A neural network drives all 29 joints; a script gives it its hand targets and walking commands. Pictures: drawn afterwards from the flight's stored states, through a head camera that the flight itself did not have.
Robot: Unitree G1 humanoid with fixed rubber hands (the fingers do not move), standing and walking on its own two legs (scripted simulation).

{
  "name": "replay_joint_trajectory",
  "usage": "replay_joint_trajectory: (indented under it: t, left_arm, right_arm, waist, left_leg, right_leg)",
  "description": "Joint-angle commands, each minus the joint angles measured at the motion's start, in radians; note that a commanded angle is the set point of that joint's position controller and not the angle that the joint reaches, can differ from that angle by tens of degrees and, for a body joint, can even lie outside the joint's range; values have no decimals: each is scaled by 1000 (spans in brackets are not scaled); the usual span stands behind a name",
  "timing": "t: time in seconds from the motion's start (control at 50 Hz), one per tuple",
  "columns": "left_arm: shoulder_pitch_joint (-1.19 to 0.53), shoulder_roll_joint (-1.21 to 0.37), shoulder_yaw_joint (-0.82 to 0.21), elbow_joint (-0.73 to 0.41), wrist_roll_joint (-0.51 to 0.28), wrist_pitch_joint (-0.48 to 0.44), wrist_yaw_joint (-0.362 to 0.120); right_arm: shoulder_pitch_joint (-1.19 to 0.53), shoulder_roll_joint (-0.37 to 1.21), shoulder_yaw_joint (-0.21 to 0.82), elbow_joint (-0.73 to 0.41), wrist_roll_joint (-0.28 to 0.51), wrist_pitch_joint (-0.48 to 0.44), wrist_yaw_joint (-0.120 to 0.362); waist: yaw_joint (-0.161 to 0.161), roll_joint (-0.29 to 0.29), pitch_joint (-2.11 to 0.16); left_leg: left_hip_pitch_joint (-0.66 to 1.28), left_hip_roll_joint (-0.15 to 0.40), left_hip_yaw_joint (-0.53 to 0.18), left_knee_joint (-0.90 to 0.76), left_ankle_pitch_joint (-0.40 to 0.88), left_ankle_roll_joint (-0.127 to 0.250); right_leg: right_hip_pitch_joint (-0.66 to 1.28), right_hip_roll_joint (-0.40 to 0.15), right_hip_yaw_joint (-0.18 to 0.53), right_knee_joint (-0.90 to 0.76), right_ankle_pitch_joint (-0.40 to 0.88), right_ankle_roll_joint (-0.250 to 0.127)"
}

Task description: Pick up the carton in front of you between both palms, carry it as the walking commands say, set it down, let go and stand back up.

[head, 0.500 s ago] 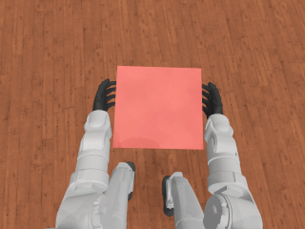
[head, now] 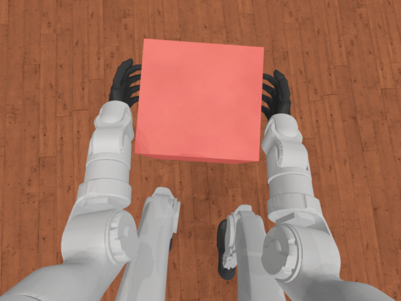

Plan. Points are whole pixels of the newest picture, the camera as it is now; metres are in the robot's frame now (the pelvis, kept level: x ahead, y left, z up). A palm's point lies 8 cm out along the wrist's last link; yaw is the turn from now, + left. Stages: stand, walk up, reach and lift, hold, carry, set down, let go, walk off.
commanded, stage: set down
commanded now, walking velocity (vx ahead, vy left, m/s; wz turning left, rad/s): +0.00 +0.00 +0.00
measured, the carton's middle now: (199, 115) +0.46 +0.07 -0.16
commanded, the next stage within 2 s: none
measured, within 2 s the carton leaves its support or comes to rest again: rests again in 1.22 s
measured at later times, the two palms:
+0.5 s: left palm (129, 107) +0.47 +0.24 -0.25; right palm (246, 114) +0.50 -0.05 -0.24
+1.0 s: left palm (135, 109) +0.49 +0.25 -0.34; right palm (237, 117) +0.52 -0.05 -0.34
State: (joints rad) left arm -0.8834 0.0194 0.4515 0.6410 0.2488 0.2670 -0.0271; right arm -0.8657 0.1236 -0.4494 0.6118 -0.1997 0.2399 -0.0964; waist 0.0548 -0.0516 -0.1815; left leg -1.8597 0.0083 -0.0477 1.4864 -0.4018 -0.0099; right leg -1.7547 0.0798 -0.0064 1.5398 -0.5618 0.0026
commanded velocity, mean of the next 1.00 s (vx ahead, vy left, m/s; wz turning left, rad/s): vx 0.00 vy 0.00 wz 0.00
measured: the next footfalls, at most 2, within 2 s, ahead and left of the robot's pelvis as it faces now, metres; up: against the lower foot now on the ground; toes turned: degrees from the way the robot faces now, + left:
none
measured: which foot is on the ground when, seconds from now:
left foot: down 0.00-1.00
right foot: down 0.00-1.00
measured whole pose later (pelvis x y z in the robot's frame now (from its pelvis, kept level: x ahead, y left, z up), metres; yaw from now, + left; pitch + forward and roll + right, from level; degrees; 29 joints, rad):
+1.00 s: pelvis -0.03 +0.01 -0.18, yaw -3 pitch +40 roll -3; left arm -1.39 0.31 0.31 0.91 0.04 0.26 0.02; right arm -1.39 -0.12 -0.26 0.89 0.03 0.22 -0.21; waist 0.12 -0.07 0.29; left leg -2.32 0.03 -0.03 2.11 -0.48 0.02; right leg -2.20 0.13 0.00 2.18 -0.68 0.05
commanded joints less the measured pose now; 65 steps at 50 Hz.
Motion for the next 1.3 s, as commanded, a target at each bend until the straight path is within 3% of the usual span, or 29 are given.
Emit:
replay_joint_trajectory:
  t: [0.0, 0.42, 0.66, 0.74, 0.76, 0.84, 1.04, 1.18, 1.28]
  left_arm:
    - [-549, -855, -507, 30, -121, -14, -214]
    - [-859, -708, -481, 79, -178, 12, -190]
    - [-1017, -590, -519, 111, -268, -24, -203]
    - [-1080, -571, -557, 71, -322, -32, -204]
    - [-1112, -569, -564, 42, -341, -33, -206]
    - [-1074, -578, -563, 74, -365, -30, -215]
    - [-1039, -567, -467, 193, -302, -39, -253]
    - [-1091, -508, -452, 195, -318, -59, -254]
    - [-1096, -482, -431, 243, -324, -68, -261]
  right_arm:
    - [-622, 864, 548, 19, 112, -23, 183]
    - [-963, 709, 474, 101, 160, -13, 167]
    - [-1128, 617, 536, 122, 261, -42, 154]
    - [-1187, 616, 594, 78, 317, -52, 145]
    - [-1206, 619, 611, 64, 329, -52, 142]
    - [-1204, 650, 643, 60, 344, -53, 140]
    - [-1167, 644, 549, 180, 303, -58, 165]
    - [-1217, 601, 554, 186, 320, -73, 156]
    - [-1208, 572, 554, 207, 313, -77, 153]
  waist:
    - [45, 40, -942]
    - [75, 79, -914]
    - [110, 63, -875]
    - [127, 61, -981]
    - [142, 48, -1000]
    - [144, -1, -971]
    - [148, -35, -683]
    - [174, -62, -663]
    - [173, -79, -598]
  left_leg:
    - [698, -147, 73, -1, 351, -7]
    - [594, -123, 73, 251, 258, -23]
    - [556, -92, 82, 422, 317, -17]
    - [612, -87, 89, 475, 408, -16]
    - [579, -89, 94, 479, 413, -17]
    - [580, -90, 78, 504, 471, -6]
    - [331, -75, 89, 523, 310, 9]
    - [299, -65, 90, 538, 281, 16]
    - [260, -59, 83, 548, 260, 21]
  right_leg:
    - [235, 137, -10, -113, 288, 49]
    - [-119, 149, -83, 205, 103, 26]
    - [-128, 137, -86, 368, 128, 23]
    - [-73, 135, -85, 415, 189, 21]
    - [-30, 134, -79, 422, 202, 17]
    - [-48, 133, -83, 451, 235, 24]
    - [-131, 132, -68, 452, 157, 16]
    - [-103, 129, -58, 463, 147, 16]
    - [-107, 121, -52, 469, 138, 17]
